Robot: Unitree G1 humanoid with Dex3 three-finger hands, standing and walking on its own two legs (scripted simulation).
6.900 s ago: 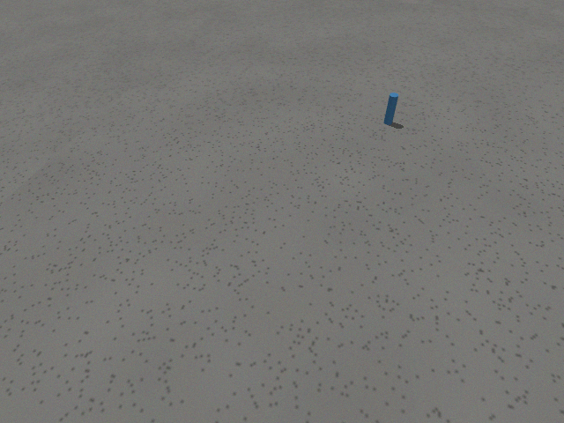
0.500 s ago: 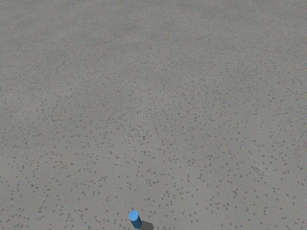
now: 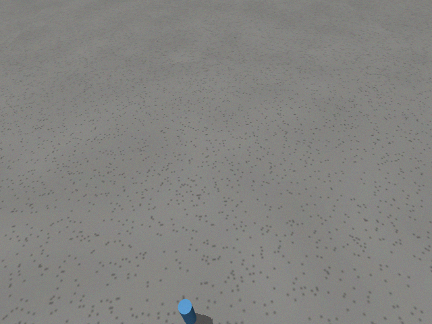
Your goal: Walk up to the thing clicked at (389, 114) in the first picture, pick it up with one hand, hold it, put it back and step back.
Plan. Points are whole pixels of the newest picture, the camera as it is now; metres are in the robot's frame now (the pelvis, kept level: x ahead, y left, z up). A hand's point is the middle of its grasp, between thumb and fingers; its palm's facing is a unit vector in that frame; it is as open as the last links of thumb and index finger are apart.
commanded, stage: walk up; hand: left
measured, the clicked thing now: (187, 312) +0.31 +0.17 -0.69
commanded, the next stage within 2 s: stand in 0.04 s
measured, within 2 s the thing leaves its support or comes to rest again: neither
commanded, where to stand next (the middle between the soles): +0.04 -0.03 m, yaw -1 degrees
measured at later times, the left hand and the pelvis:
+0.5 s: hand out of the picture +0.07 +0.25 -0.16, palm faces -0.02 -0.94 -0.35, open 7.4 cm; pelvis +0.00 +0.00 +0.00, yaw +1 degrees
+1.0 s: hand out of the picture +0.06 +0.25 -0.16, palm faces -0.02 -0.94 -0.35, open 7.4 cm; pelvis +0.00 -0.01 +0.00, yaw +1 degrees
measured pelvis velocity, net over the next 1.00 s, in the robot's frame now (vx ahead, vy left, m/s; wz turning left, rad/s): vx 0.00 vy -0.01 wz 0.01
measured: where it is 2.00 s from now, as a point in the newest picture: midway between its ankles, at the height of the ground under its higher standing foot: outside the picture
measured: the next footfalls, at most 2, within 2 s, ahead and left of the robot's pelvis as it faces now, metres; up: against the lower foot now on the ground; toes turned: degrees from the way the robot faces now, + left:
none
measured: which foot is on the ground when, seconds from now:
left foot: down 0.00-1.00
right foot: down 0.00-1.00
